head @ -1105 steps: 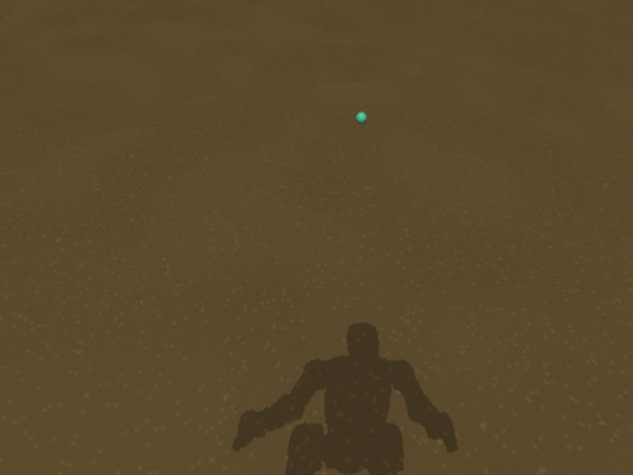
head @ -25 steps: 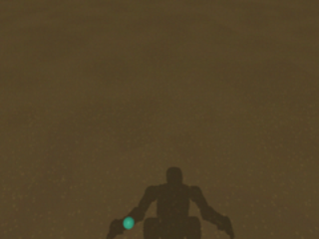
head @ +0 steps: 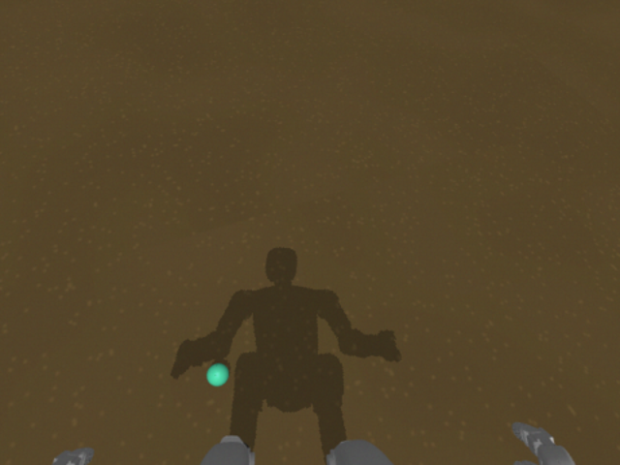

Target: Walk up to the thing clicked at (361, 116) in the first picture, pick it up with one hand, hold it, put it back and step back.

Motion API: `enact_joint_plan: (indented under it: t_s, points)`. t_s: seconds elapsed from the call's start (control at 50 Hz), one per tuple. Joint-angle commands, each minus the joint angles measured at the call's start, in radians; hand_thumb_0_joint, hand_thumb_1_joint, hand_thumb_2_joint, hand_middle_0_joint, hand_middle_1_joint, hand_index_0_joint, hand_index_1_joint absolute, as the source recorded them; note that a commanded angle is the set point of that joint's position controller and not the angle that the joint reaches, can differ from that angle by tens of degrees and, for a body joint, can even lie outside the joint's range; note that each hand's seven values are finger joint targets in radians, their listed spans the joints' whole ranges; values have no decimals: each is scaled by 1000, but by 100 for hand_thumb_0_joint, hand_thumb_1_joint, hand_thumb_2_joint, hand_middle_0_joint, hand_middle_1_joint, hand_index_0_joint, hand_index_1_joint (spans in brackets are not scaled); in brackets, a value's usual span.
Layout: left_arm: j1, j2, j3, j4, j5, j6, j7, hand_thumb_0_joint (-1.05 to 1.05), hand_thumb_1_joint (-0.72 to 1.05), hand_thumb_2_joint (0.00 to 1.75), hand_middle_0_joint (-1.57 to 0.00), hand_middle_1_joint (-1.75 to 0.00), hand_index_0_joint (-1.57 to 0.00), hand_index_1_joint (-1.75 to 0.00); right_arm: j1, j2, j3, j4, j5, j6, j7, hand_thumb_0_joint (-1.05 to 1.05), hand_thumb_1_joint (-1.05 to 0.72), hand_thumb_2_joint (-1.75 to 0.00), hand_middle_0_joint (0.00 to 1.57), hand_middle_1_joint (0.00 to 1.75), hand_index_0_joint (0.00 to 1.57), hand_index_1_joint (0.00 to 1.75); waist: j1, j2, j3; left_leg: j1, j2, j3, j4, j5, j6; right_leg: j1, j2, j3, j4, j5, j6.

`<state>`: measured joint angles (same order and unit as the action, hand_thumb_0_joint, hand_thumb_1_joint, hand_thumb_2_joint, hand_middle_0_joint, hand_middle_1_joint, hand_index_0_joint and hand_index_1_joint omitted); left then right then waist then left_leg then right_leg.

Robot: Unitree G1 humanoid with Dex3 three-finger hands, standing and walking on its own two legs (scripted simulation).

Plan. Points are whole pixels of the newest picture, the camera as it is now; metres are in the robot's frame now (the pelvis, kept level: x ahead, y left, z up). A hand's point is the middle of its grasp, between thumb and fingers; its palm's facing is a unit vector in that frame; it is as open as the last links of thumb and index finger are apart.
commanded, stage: walk up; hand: left
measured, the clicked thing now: (217, 374) +0.41 +0.22 -0.72
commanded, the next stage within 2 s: stand in 1.40 s
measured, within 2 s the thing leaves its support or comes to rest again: neither
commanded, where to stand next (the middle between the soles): +0.03 -0.03 m, yaw +1 degrees
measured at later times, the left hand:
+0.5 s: hand out of the picture -0.03 +0.23 -0.10, palm faces +0.05 -0.90 -0.43, open 7.4 cm
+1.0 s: hand out of the picture -0.01 +0.28 -0.16, palm faces +0.05 -0.94 -0.32, open 7.4 cm
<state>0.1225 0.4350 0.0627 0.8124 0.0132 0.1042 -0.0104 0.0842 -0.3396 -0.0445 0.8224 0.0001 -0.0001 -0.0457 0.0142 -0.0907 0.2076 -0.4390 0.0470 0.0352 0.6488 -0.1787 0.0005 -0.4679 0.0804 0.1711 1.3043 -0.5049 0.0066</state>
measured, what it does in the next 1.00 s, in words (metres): steps on the spot: right foot, then left foot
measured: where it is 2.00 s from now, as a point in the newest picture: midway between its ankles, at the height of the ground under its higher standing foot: outside the picture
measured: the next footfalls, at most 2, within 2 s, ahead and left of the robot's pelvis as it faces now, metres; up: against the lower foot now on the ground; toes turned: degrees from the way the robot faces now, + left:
right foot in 0.18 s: -0.04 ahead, -0.19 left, +0.00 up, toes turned +0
left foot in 0.66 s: +0.00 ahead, +0.09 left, +0.00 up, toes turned +1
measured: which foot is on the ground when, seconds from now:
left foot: down 0.00-0.20, up 0.22-0.64, down 0.66-1.00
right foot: up 0.00-0.16, down 0.18-0.66, up 0.68-1.00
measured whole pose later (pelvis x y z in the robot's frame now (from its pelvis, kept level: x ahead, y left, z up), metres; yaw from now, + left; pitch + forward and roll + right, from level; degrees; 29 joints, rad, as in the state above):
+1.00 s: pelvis -0.05 -0.01 +0.01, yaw +3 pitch -5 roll +0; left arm 0.27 0.49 0.10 0.87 -0.01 0.08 -0.04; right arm 0.36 -0.39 -0.04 0.87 -0.03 -0.04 -0.04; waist 0.00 -0.13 0.13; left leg -0.25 0.02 0.00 0.61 -0.28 0.00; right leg -0.59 0.02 0.20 1.14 -0.29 0.02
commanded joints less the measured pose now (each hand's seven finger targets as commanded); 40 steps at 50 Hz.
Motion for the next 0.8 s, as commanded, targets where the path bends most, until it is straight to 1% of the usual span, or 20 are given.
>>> enact_joint_plan:
  t_s: [0.0, 0.08, 0.14, 0.16, 0.18, 0.2, 0.22, 0.26, 0.28, 0.32, 0.36, 0.46, 0.52, 0.6, 0.62, 0.64, 0.66, 0.68, 0.7, 0.78]
  points:
    - [117, 170, 76, -67, 19, 0, -13, 0, 90, 90, -20, -30, -20, -30, 142, -342, -109, -45, -9, -24, -43, 0, -90, -90, 20, 30, 20, 30, -25, 220, -279, 302, 266, -263, -138, 319, 228, -55, -46, 32, -116, -13, 14]
    - [145, 160, 88, -76, 14, -9, -27, 0, 90, 90, -20, -30, -20, -30, 71, -370, -107, -90, -31, -25, -44, 0, -90, -90, 20, 30, 20, 30, 5, 287, -301, 178, 313, -233, -105, 352, 241, 100, -121, -57, -347, -65, 3]
    - [273, 148, 106, -10, 12, -18, -40, 0, 90, 90, -20, -30, -20, -30, 3, -379, -98, -113, -31, -3, -25, 0, -90, -90, 20, 30, 20, 30, 68, 301, -329, -4, 227, -143, -33, 126, 161, 332, -90, -171, -679, 131, -35]
    - [293, 171, 118, 3, 22, -24, -38, 0, 90, 90, -20, -30, -20, -30, -8, -328, -84, -118, -29, 8, -22, 0, -90, -90, 20, 30, 20, 30, 88, 199, -282, -149, 152, -101, 80, -81, 110, 360, -107, -111, -733, 138, -42]
    - [255, 255, 130, -28, 37, -34, -35, 0, 90, 90, -20, -30, -20, -30, 19, -241, -59, -134, -14, 15, -23, 0, -90, -90, 20, 30, 20, 30, 76, -140, -206, -325, -53, 8, 314, -396, 34, 254, -301, 245, -895, 32, -111]
    - [138, 387, 143, -93, 42, -33, -26, 0, 90, 90, -20, -30, -20, -30, -39, -285, -87, -141, -5, 19, -42, 0, -90, -90, 20, 30, 20, 30, 97, -214, -174, -202, -134, -162, 509, -498, 2, -28, -478, 498, -1030, 10, -270]
    - [18, 389, 138, -126, 43, -36, -18, 0, 90, 90, -20, -30, -20, -30, -7, -332, -105, -113, -14, 15, -46, 0, -90, -90, 20, 30, 20, 30, 40, -186, -104, -101, -97, -206, 593, -451, 3, -180, -502, 532, -1078, -71, -298]
    - [-66, 239, 100, -122, 41, -52, -3, 0, 90, 90, -20, -30, -20, -30, 70, -314, -88, -43, 9, 9, -19, 0, -90, -90, 20, 30, 20, 30, -14, -55, -95, -101, -128, -199, 633, -320, 7, -80, -335, 185, -898, 157, -214]
    - [-58, 201, 101, -96, 37, -69, 10, 0, 90, 90, -20, -30, -20, -30, 147, -274, -77, -17, 11, 9, -6, 0, -90, -90, 20, 30, 20, 30, -37, -36, -141, -145, -141, -212, 643, -250, 3, 54, -272, 108, -863, 102, -174]
    - [101, 238, 114, -56, 37, -118, 10, 0, 90, 90, -20, -30, -20, -30, 240, -285, -75, -5, -6, 4, 25, 0, -90, -90, 20, 30, 20, 30, 7, -54, -257, -207, -128, -174, 577, -207, -9, 321, -255, 183, -941, -262, -157]
    - [211, 276, 131, -52, 29, -152, 9, 0, 90, 90, -20, -30, -20, -30, 169, -333, -85, -40, -23, -7, 57, 0, -90, -90, 20, 30, 20, 30, 72, -95, -245, -416, -92, -207, 510, -219, -9, 569, -350, 353, -980, -439, -197]
    - [280, 239, 120, -33, 9, -176, 9, 0, 90, 90, -20, -30, -20, -30, 82, -287, -63, -65, -36, -42, 75, 0, -90, -90, 20, 30, 20, 30, 101, -50, -70, -344, -56, -196, 279, -281, -14, 523, -396, 242, -967, 75, -246]
    - [213, 271, 117, -56, 12, -175, -4, 0, 90, 90, -20, -30, -20, -30, 176, -276, -70, -49, -27, -39, 100, 0, -90, -90, 20, 30, 20, 30, 46, -116, -71, -121, -53, -94, 158, -287, 1, 313, -354, 128, -1036, -100, -218]
    - [25, 249, 90, -104, 24, -152, -15, 0, 90, 90, -20, -30, -20, -30, 486, -310, -109, 54, -11, -51, 98, 0, -90, -90, 20, 30, 20, 30, -139, -68, -163, 417, -69, 15, -63, -110, 30, -62, -263, -54, -841, -225, -147]
    - [48, 188, 71, -104, 31, -141, -13, 0, 90, 90, -20, -30, -20, -30, 573, -318, -126, 87, -21, -55, 85, 0, -90, -90, 20, 30, 20, 30, -173, 85, -186, 571, -93, -30, -50, -142, 33, -220, -202, -118, -619, -275, -117]
    - [89, 122, 47, -113, 31, -132, -14, 0, 90, 90, -20, -30, -20, -30, 616, -355, -134, 79, -33, -60, 68, 0, -90, -90, 20, 30, 20, 30, -186, 303, -170, 539, 21, -253, -197, -408, 52, -311, -107, -206, -324, -232, -91]
    - [118, 90, 34, -122, 17, -128, -16, 0, 90, 90, -20, -30, -20, -30, 561, -405, -130, 25, -47, -75, 57, 0, -90, -90, 20, 30, 20, 30, -149, 359, -124, 426, 239, -710, -387, -742, 107, -414, -17, -98, -96, -105, -67]
    - [124, 185, 49, -105, 8, -125, -11, 0, 90, 90, -20, -30, -20, -30, 401, -476, -137, -30, -28, -82, 52, 0, -90, -90, 20, 30, 20, 30, -99, 234, -60, 245, 360, -916, -543, -949, 202, -380, -68, 1, -73, -19, -74]
    - [125, 236, 57, -83, 3, -128, -13, 0, 90, 90, -20, -30, -20, -30, 332, -473, -132, -45, -22, -87, 52, 0, -90, -90, 20, 30, 20, 30, -68, 179, -10, 173, 376, -901, -552, -963, 250, -329, -130, 23, -92, 33, -71]
    - [242, 254, 91, 18, 19, -98, -43, 0, 90, 90, -20, -30, -20, -30, 312, -401, -103, -31, -7, -121, 19, 0, -90, -90, 20, 30, 20, 30, 2, 95, 0, 106, 231, -491, -433, -545, 147, -204, -165, 8, -153, 216, -29]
